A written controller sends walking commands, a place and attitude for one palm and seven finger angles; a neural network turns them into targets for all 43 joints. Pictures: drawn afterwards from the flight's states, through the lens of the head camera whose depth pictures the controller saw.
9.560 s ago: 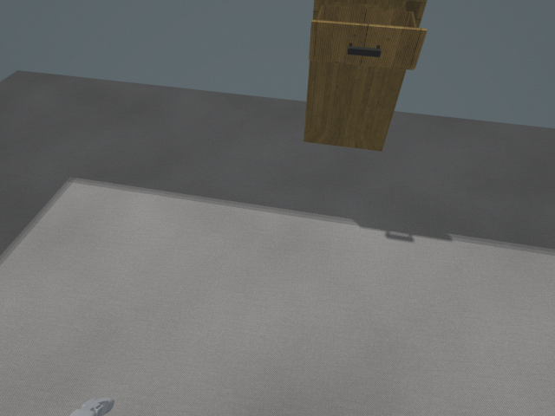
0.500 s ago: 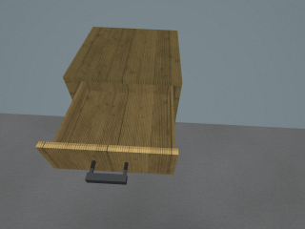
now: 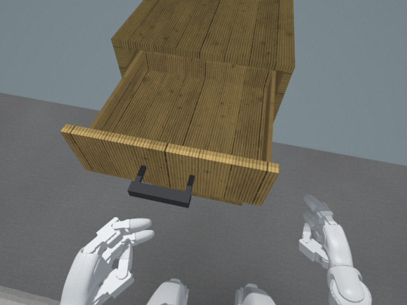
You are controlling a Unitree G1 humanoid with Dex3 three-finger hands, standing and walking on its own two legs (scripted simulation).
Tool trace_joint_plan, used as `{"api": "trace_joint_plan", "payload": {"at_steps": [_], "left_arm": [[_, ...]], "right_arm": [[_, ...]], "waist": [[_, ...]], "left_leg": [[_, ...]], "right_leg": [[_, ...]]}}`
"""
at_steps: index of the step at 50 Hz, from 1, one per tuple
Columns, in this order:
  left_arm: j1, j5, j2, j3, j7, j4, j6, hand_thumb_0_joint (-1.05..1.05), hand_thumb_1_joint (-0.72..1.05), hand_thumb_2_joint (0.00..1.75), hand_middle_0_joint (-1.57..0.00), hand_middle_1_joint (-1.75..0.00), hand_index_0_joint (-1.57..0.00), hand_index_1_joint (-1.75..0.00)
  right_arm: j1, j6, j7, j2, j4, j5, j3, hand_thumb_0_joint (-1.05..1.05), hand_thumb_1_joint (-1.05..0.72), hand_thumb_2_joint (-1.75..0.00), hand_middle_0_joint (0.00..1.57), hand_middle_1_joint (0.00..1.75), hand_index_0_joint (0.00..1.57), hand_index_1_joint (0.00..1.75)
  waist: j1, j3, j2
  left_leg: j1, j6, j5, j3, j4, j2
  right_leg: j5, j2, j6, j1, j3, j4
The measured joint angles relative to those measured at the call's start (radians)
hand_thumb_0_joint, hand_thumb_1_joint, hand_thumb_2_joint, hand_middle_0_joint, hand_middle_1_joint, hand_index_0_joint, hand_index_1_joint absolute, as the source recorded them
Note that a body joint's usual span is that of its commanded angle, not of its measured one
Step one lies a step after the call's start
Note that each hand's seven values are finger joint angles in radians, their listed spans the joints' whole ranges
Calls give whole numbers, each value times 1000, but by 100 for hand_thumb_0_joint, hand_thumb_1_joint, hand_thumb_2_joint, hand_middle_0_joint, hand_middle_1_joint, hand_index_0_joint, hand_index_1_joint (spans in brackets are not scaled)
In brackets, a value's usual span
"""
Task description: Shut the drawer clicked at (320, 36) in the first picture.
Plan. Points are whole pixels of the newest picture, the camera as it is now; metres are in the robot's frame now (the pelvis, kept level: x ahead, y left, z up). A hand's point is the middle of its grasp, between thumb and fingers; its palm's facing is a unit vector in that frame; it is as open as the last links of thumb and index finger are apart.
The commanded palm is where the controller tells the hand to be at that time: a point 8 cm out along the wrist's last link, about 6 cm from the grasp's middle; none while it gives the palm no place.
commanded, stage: raise the hand and make a fist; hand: left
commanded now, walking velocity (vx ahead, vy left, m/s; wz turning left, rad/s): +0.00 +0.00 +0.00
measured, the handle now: (163, 184) +0.33 +0.13 +0.03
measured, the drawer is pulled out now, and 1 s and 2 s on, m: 0.30 0.30 0.30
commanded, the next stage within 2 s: bring the fist close to the handle in 1.38 s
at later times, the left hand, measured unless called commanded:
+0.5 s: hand (139, 267) +0.17 +0.12 +0.10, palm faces -0.08 -1.00 -0.01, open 3.2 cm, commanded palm +0.12 +0.17 +0.10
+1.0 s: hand (141, 272) +0.16 +0.11 +0.14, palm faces -0.06 -1.00 -0.02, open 3.2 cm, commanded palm +0.11 +0.16 +0.14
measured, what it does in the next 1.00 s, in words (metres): stands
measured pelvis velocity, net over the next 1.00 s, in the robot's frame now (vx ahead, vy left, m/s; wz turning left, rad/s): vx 0.02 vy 0.00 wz -0.01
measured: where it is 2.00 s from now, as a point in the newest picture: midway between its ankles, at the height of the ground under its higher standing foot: outside the picture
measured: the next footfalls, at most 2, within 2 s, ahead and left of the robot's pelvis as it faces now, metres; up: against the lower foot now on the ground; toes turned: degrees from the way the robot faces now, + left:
none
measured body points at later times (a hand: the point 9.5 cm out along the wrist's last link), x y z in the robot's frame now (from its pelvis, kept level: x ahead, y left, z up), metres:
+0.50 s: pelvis +0.01 +0.00 +0.01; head +0.06 +0.00 +0.46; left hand +0.17 +0.17 +0.10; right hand +0.19 -0.25 -0.05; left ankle +0.00 +0.11 -0.64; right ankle +0.03 -0.11 -0.64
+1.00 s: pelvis +0.02 +0.00 +0.03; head +0.05 -0.01 +0.48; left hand +0.15 +0.16 +0.14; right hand +0.22 -0.21 -0.02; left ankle +0.00 +0.11 -0.64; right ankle +0.03 -0.11 -0.64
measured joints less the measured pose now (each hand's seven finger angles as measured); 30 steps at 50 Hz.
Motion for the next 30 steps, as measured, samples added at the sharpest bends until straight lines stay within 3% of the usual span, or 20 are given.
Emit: {"api": "trace_joint_plan", "payload": {"at_steps": [7, 12, 22, 30], "left_arm": [[-29, -2, -5, 2, -9, -108, 100, 1, 90, 90, -68, -83, -69, -83], [10, -4, 1, -8, 1, -127, 149, 1, 90, 90, -78, -94, -79, -94], [112, 7, 3, -24, 81, -197, 85, 1, 90, 90, -99, -116, -98, -116], [165, 36, 10, -59, 97, -250, 110, 1, 90, 90, -115, -133, -115, -133]], "right_arm": [[66, 67, -2, 92, 36, 3, 76, 1, -90, -90, 20, 30, 20, 30], [125, 93, -14, 95, 55, 11, 74, 1, -90, -90, 21, 30, 21, 30], [171, 82, -32, 6, 33, 16, 4, 2, -90, -90, 20, 30, 20, 30], [146, 110, -36, 16, -29, 22, -5, 2, -90, -90, 20, 30, 20, 30]], "waist": [[-10, 3, 41], [-37, 6, 50], [-62, 3, 42], [-61, -9, 35]], "left_leg": [[-7, -1, 17, -11, -23, 4], [17, 1, 33, 9, -63, 4], [40, 3, 33, 16, -79, 3], [89, 0, 33, 18, -108, 6]], "right_leg": [[20, 5, -3, 1, -11, -35], [34, 5, 1, 14, 8, -62], [32, 5, 2, 31, 16, -70], [30, 10, -1, 76, 19, -93]]}}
